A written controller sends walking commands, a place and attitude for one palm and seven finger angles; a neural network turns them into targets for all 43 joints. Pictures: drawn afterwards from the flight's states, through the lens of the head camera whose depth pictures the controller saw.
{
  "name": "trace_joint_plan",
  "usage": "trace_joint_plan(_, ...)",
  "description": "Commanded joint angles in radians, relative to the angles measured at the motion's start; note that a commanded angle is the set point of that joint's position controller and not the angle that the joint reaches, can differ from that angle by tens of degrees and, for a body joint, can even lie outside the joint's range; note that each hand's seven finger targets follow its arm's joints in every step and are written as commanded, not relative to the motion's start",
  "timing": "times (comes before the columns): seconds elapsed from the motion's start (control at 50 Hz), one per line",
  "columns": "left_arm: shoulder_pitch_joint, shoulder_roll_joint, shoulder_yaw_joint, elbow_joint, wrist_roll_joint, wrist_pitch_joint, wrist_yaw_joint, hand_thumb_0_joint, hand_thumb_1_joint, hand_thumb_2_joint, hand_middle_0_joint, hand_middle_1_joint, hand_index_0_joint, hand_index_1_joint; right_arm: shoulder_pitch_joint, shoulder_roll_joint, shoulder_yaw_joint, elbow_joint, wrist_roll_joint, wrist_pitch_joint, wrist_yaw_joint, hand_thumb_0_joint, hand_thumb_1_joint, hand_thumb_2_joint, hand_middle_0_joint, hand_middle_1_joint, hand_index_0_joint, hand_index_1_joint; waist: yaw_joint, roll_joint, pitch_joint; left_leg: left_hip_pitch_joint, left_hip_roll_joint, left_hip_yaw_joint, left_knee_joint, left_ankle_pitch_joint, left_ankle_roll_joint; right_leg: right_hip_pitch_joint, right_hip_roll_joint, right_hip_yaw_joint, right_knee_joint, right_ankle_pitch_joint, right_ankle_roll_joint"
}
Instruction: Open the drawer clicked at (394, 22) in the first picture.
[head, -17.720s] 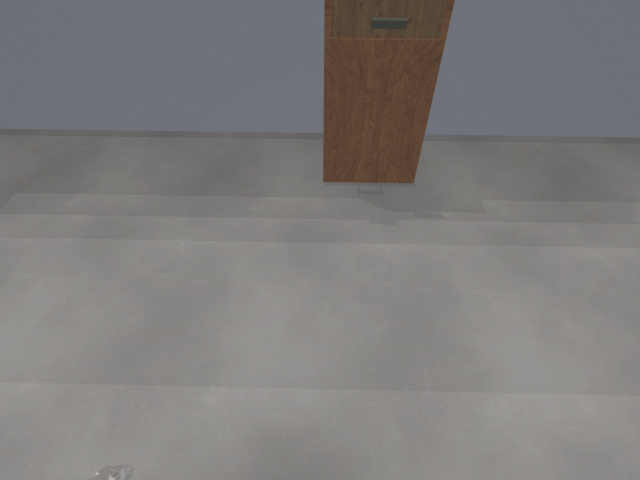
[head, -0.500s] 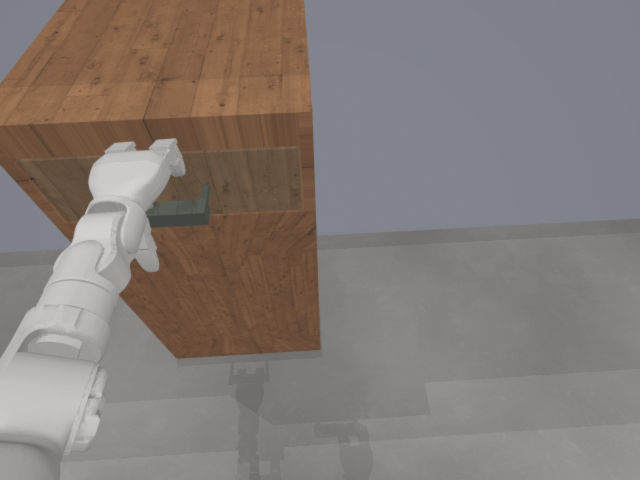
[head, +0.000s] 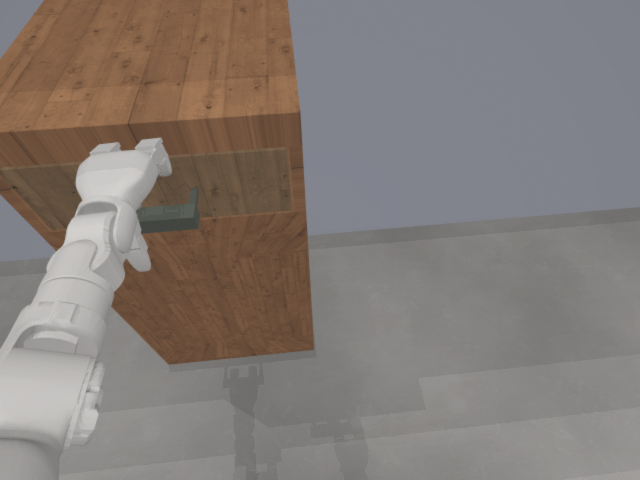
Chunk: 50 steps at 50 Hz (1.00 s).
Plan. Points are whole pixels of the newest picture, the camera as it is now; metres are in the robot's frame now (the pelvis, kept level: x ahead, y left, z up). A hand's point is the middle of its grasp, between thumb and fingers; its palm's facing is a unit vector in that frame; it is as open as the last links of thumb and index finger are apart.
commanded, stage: move the hooked fingers above the handle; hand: left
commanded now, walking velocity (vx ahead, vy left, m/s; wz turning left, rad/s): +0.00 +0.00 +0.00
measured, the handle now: (157, 208) +0.51 +0.24 +0.01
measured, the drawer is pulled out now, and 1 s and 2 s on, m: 0.00 0.00 0.00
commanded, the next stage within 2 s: lower the fingers behind the handle in 0.22 s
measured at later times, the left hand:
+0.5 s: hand (138, 212) +0.46 +0.24 +0.07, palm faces -0.06 -0.05 -1.00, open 13.8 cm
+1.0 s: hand (149, 227) +0.46 +0.24 +0.03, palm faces -0.05 -0.06 -1.00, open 13.8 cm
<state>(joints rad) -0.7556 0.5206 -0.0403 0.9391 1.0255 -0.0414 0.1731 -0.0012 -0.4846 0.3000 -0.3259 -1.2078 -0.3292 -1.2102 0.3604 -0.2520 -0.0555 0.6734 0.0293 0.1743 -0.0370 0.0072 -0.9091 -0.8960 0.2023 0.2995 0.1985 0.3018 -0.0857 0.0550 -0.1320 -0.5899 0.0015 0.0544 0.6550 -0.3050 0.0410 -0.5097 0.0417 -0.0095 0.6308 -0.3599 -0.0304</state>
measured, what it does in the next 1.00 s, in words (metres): stands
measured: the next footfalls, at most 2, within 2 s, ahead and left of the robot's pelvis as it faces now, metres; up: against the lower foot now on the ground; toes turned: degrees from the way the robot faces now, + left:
none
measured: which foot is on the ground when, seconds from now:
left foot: down 0.00-1.00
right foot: down 0.00-1.00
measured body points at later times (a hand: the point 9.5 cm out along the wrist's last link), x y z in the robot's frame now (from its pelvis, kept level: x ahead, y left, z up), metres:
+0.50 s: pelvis +0.00 +0.00 +0.00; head +0.06 -0.01 +0.44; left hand +0.46 +0.24 +0.12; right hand +0.05 -0.27 -0.13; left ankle +0.00 +0.09 -0.72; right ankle -0.04 -0.10 -0.72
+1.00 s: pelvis +0.00 +0.00 -0.01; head +0.07 +0.00 +0.43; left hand +0.46 +0.24 +0.09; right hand +0.02 -0.27 -0.14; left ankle +0.00 +0.09 -0.72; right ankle -0.04 -0.10 -0.72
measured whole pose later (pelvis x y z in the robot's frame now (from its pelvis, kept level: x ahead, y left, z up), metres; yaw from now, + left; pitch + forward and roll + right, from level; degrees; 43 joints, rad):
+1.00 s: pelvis +0.00 +0.00 -0.01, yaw +0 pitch +17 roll -2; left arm -0.73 0.50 -0.02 0.98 1.06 -0.09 0.25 0.00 -0.48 0.30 -0.32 -1.20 -0.32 -1.20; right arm 0.35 -0.25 -0.06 0.68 0.01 0.17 -0.03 0.01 -0.91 -0.90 0.20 0.30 0.20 0.30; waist -0.10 0.05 -0.15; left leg -0.70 0.01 0.05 0.75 -0.34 0.05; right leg -0.61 0.05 -0.02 0.71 -0.39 -0.03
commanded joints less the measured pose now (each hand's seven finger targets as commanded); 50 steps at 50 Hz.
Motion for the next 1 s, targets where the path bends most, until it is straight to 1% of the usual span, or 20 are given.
trace_joint_plan(0.0,-0.424,0.237,0.061,-0.224,-0.009,-0.028,0.03,0.0,-0.5,0.3,-0.3,-1.2,-0.3,-1.2,0.049,-0.16,-0.055,-0.084,-0.004,-0.018,-0.007,0.0,-0.9,-0.9,0.2,0.3,0.2,0.3,0.003,-0.014,-0.33,0.318,-0.013,-0.044,-0.021,0.392,0.022,0.057,0.014,0.011,-0.067,0.351,-0.005)
trace_joint_plan(0.1,-0.437,0.239,0.063,-0.245,-0.005,-0.024,0.053,0.0,-0.5,0.3,-0.3,-1.2,-0.3,-1.2,0.033,-0.157,-0.051,-0.087,-0.006,-0.016,-0.003,0.0,-0.9,-0.9,0.2,0.3,0.2,0.3,0.013,0.014,-0.336,0.323,-0.018,-0.045,-0.017,0.391,0.018,0.046,0.014,0.008,-0.059,0.338,-0.008)
trace_joint_plan(0.16,-0.46,0.274,0.087,-0.234,0.0,-0.009,0.06,0.0,-0.5,0.3,-0.3,-1.2,-0.3,-1.2,0.026,-0.161,-0.047,-0.089,-0.007,-0.015,-0.004,0.0,-0.9,-0.9,0.2,0.3,0.2,0.3,0.012,-0.007,-0.333,0.302,-0.019,-0.044,-0.014,0.392,0.02,0.061,0.013,0.01,-0.056,0.352,-0.009)
trace_joint_plan(0.2,-0.486,0.219,0.033,-0.224,-0.001,0.005,0.056,0.0,-0.5,0.3,-0.3,-1.2,-0.3,-1.2,0.023,-0.157,-0.046,-0.091,-0.003,-0.018,-0.003,0.0,-0.9,-0.9,0.2,0.3,0.2,0.3,-0.006,0.004,-0.314,0.304,-0.021,-0.042,-0.012,0.375,0.019,0.038,0.012,0.008,-0.058,0.343,-0.006)
trace_joint_plan(0.26,-0.485,0.264,0.068,-0.224,-0.001,0.002,0.042,0.0,-0.5,0.3,-0.3,-1.2,-0.3,-1.2,0.032,-0.163,-0.048,-0.092,-0.006,-0.019,-0.008,0.0,-0.9,-0.9,0.2,0.3,0.2,0.3,0.0,-0.013,-0.361,0.317,-0.021,-0.049,-0.005,0.394,0.02,0.061,0.013,0.009,-0.052,0.352,-0.007)
trace_joint_plan(0.28,-0.494,0.211,0.021,-0.224,-0.004,0.001,0.034,0.0,-0.5,0.3,-0.3,-1.2,-0.3,-1.2,0.03,-0.157,-0.048,-0.095,-0.004,-0.02,-0.007,0.0,-0.9,-0.9,0.2,0.3,0.2,0.3,-0.01,0.004,-0.354,0.326,-0.023,-0.047,-0.002,0.391,0.02,0.044,0.012,0.01,-0.053,0.352,-0.005)
trace_joint_plan(0.36,-0.451,0.237,0.048,-0.171,-0.006,-0.009,0.014,0.0,-0.5,0.3,-0.3,-1.2,-0.3,-1.2,0.04,-0.163,-0.044,-0.088,-0.008,-0.014,-0.011,0.0,-0.9,-0.9,0.2,0.3,0.2,0.3,-0.009,-0.038,-0.323,0.284,-0.023,-0.046,0.007,0.386,0.023,0.045,0.012,0.012,-0.051,0.367,-0.005)
trace_joint_plan(0.42,-0.433,0.24,0.057,-0.195,-0.004,-0.029,0.015,0.0,-0.5,0.3,-0.3,-1.2,-0.3,-1.2,0.045,-0.161,-0.046,-0.092,-0.011,-0.013,-0.008,0.0,-0.9,-0.9,0.2,0.3,0.2,0.3,0.005,-0.007,-0.339,0.279,-0.023,-0.041,0.016,0.4,0.021,0.046,0.012,0.014,-0.038,0.387,-0.006)
trace_joint_plan(0.46,-0.412,0.277,0.093,-0.207,-0.004,-0.049,0.022,0.0,-0.5,0.3,-0.3,-1.2,-0.3,-1.2,0.047,-0.161,-0.046,-0.098,-0.015,-0.01,-0.009,0.0,-0.9,-0.9,0.2,0.3,0.2,0.3,0.016,-0.022,-0.368,0.26,-0.026,-0.041,0.025,0.422,0.022,0.077,0.013,0.019,-0.028,0.419,-0.007)
trace_joint_plan(0.54,-0.386,0.268,0.107,-0.237,0.006,-0.064,0.062,0.0,-0.5,0.3,-0.3,-1.2,-0.3,-1.2,0.053,-0.156,-0.055,-0.093,-0.019,-0.01,-0.001,0.0,-0.9,-0.9,0.2,0.3,0.2,0.3,0.023,0.02,-0.381,0.275,-0.019,-0.043,0.039,0.452,0.016,0.035,0.02,0.01,-0.008,0.411,-0.008)
trace_joint_plan(0.6,-0.409,0.261,0.101,-0.211,0.014,-0.049,0.092,0.0,-0.5,0.3,-0.3,-1.2,-0.3,-1.2,0.062,-0.159,-0.058,-0.081,-0.018,-0.01,0.0,0.0,-0.9,-0.9,0.2,0.3,0.2,0.3,0.003,-0.007,-0.362,0.253,-0.017,-0.045,0.045,0.42,0.018,0.007,0.022,0.007,-0.006,0.382,-0.006)
trace_joint_plan(0.64,-0.413,0.256,0.098,-0.215,0.017,-0.039,0.106,0.0,-0.5,0.3,-0.3,-1.2,-0.3,-1.2,0.067,-0.16,-0.061,-0.077,-0.019,-0.013,0.001,0.0,-0.9,-0.9,0.2,0.3,0.2,0.3,0.008,0.016,-0.386,0.264,-0.017,-0.045,0.046,0.414,0.015,0.003,0.023,0.006,-0.003,0.368,-0.008)
trace_joint_plan(0.68,-0.447,0.263,0.098,-0.226,0.022,-0.039,0.112,0.0,-0.5,0.3,-0.3,-1.2,-0.3,-1.2,0.076,-0.163,-0.064,-0.067,-0.02,-0.015,0.0,0.0,-0.9,-0.9,0.2,0.3,0.2,0.3,-0.004,0.023,-0.421,0.285,-0.014,-0.05,0.056,0.442,0.016,-0.002,0.024,0.008,0.004,0.387,-0.006)
trace_joint_plan(0.74,-0.424,0.242,0.084,-0.164,0.019,-0.023,0.112,0.0,-0.5,0.3,-0.3,-1.2,-0.3,-1.2,0.079,-0.163,-0.061,-0.06,-0.019,-0.015,-0.001,0.0,-0.9,-0.9,0.2,0.3,0.2,0.3,-0.014,-0.011,-0.372,0.246,-0.016,-0.046,0.055,0.398,0.018,-0.01,0.025,0.006,-0.005,0.369,-0.004)
trace_joint_plan(0.8,-0.41,0.276,0.105,-0.158,0.025,-0.03,0.107,0.0,-0.5,0.3,-0.3,-1.2,-0.3,-1.2,0.079,-0.165,-0.058,-0.061,-0.02,-0.013,-0.006,0.0,-0.9,-0.9,0.2,0.3,0.2,0.3,-0.004,0.012,-0.398,0.244,-0.017,-0.046,0.058,0.415,0.017,0.002,0.024,0.01,0.004,0.388,-0.006)
trace_joint_plan(0.82,-0.42,0.225,0.061,-0.16,0.026,-0.031,0.105,0.0,-0.5,0.3,-0.3,-1.2,-0.3,-1.2,0.079,-0.16,-0.058,-0.062,-0.02,-0.012,-0.005,0.0,-0.9,-0.9,0.2,0.3,0.2,0.3,-0.014,0.022,-0.389,0.247,-0.018,-0.046,0.06,0.405,0.016,-0.017,0.025,0.009,0.002,0.372,-0.006)
trace_joint_plan(0.86,-0.425,0.245,0.086,-0.169,0.026,-0.046,0.108,0.0,-0.5,0.3,-0.3,-1.2,-0.3,-1.2,0.083,-0.162,-0.06,-0.058,-0.023,-0.015,-0.004,0.0,-0.9,-0.9,0.2,0.3,0.2,0.3,-0.011,0.018,-0.385,0.254,-0.011,-0.051,0.063,0.419,0.015,-0.028,0.027,0.004,0.007,0.363,-0.009)
trace_joint_plan(0.9,-0.396,0.212,0.07,-0.163,0.024,-0.049,0.114,0.0,-0.5,0.3,-0.3,-1.2,-0.3,-1.2,0.085,-0.159,-0.062,-0.065,-0.024,-0.017,-0.002,0.0,-0.9,-0.9,0.2,0.3,0.2,0.3,-0.008,0.03,-0.395,0.261,-0.012,-0.053,0.069,0.422,0.013,-0.044,0.029,0.002,0.012,0.355,-0.008)
trace_joint_plan(0.96,-0.371,0.259,0.113,-0.125,0.029,-0.044,0.131,0.0,-0.5,0.3,-0.3,-1.2,-0.3,-1.2,0.087,-0.166,-0.059,-0.06,-0.027,-0.014,-0.001,0.0,-0.9,-0.9,0.2,0.3,0.2,0.3,-0.002,-0.006,-0.377,0.218,-0.012,-0.052,0.076,0.41,0.015,-0.037,0.03,0.003,0.018,0.358,-0.009)
trace_joint_plan(0.98,-0.374,0.255,0.104,-0.12,0.034,-0.04,0.138,0.0,-0.5,0.3,-0.3,-1.2,-0.3,-1.2,0.086,-0.165,-0.058,-0.061,-0.025,-0.014,-0.001,0.0,-0.9,-0.9,0.2,0.3,0.2,0.3,-0.005,0.007,-0.382,0.209,-0.013,-0.049,0.075,0.394,0.014,-0.042,0.029,0.003,0.024,0.354,-0.007)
